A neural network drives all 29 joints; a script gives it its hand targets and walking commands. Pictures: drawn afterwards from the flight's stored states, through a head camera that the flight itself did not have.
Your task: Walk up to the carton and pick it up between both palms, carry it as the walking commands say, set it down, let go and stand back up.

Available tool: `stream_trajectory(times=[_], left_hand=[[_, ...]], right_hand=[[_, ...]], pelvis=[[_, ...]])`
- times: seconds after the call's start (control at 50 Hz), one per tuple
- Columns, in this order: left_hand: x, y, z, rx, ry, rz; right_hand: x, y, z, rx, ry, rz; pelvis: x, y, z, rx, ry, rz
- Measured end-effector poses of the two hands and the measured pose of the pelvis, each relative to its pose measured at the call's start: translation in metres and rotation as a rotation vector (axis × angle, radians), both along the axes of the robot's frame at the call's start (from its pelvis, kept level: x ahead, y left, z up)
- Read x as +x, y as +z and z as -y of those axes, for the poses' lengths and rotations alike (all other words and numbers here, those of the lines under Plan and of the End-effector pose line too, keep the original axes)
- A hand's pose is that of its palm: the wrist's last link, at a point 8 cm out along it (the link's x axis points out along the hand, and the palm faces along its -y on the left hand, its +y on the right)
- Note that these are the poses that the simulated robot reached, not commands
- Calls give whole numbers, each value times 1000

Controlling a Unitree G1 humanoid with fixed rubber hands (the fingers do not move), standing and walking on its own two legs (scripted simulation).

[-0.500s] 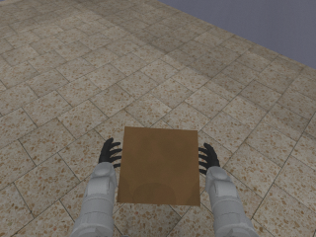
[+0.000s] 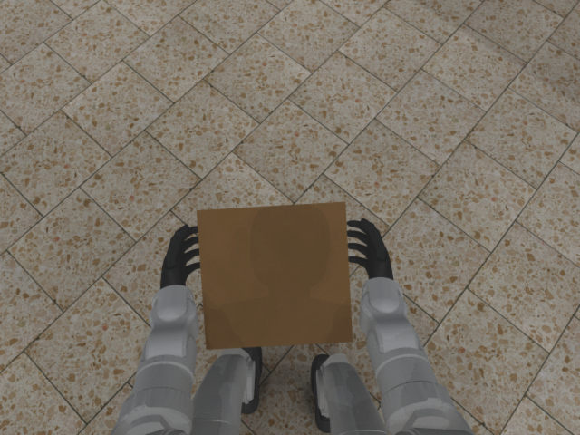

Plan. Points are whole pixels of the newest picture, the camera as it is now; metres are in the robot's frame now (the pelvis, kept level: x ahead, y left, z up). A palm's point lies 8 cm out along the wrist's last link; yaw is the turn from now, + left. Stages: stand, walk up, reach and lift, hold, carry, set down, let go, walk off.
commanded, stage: set down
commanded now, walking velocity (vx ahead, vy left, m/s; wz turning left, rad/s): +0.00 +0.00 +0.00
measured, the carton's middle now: (278, 262) +0.36 +0.04 -0.21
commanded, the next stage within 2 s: none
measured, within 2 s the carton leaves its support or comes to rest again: neither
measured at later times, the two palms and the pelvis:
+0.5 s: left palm (178, 275) +0.33 +0.20 -0.19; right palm (348, 257) +0.37 -0.08 -0.18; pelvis -0.02 +0.02 -0.05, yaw +1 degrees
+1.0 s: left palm (194, 268) +0.35 +0.20 -0.28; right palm (338, 245) +0.42 -0.08 -0.28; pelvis -0.02 +0.00 -0.11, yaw +4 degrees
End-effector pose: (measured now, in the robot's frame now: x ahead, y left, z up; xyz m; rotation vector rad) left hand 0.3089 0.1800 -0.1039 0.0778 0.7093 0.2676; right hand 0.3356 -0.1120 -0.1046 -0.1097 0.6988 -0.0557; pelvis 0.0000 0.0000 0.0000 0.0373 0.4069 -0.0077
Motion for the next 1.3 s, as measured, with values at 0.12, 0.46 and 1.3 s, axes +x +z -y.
stream_trajectory(times=[0.12, 0.46, 1.3], left_hand=[[-8, -20, -25, 47, -8, -8], [18, -70, -25, 30, 34, -12], [68, -212, -33, 1, 109, 5]], right_hand=[[5, -12, -26, -7, 56, 45], [32, -68, -27, -45, 83, 6], [97, -210, -42, -67, 103, 41]], pelvis=[[-13, -13, -8, -8, 3, -32], [-19, -44, -19, -17, 23, -101], [-47, -167, -7, 8, 52, -296]])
